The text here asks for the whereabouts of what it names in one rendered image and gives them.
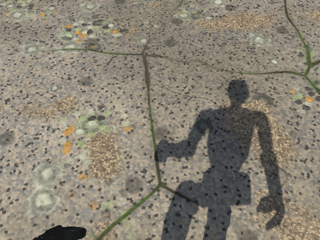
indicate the left robot hand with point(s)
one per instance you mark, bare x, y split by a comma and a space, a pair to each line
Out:
63, 233

